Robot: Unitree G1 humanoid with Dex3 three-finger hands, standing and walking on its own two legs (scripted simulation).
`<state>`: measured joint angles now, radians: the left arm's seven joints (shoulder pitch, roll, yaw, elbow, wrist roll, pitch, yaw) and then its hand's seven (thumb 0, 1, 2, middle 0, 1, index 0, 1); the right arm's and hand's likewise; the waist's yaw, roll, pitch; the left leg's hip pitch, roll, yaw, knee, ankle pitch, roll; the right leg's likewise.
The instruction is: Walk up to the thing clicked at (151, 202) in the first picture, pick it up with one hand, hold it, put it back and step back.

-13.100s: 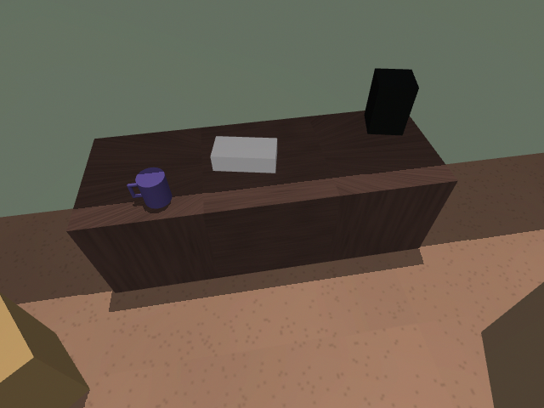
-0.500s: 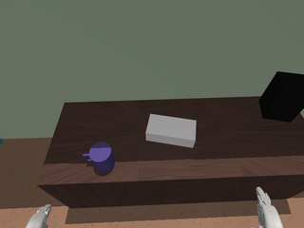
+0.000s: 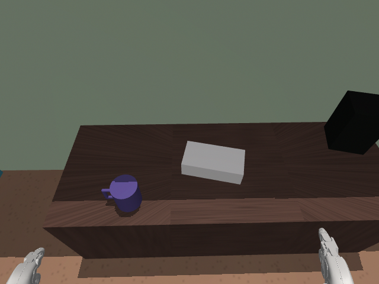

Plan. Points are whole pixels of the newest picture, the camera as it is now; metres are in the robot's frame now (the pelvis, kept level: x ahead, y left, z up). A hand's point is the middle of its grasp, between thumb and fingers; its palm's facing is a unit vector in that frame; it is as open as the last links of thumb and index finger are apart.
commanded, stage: go down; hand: left
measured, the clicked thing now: (121, 193) +0.45 +0.24 -0.26
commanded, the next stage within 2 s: approach in 1.66 s
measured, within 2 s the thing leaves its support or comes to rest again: neither
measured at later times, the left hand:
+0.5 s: hand (31, 221) +0.26 +0.33 +0.00, palm faces +0.17 -0.95 -0.25, open 17.3 cm
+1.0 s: hand (15, 187) +0.32 +0.37 +0.03, palm faces +0.20 -0.97 -0.15, open 17.4 cm
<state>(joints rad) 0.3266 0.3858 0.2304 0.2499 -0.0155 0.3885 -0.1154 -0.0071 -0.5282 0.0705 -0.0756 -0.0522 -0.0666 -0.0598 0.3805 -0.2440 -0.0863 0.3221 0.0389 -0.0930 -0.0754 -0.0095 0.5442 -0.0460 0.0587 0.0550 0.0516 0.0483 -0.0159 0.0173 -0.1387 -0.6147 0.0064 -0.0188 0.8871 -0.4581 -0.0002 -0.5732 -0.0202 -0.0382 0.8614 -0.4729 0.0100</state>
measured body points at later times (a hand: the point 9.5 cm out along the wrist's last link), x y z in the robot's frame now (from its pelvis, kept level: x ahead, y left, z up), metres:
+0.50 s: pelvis -0.02 +0.00 -0.01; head +0.02 +0.01 +0.44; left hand +0.25 +0.38 +0.01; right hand +0.13 -0.26 -0.05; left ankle -0.01 +0.12 -0.70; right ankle -0.03 -0.13 -0.70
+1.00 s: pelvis -0.03 +0.01 -0.01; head +0.04 +0.03 +0.44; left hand +0.31 +0.42 +0.04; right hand +0.12 -0.25 -0.06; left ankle -0.01 +0.12 -0.70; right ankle -0.03 -0.12 -0.70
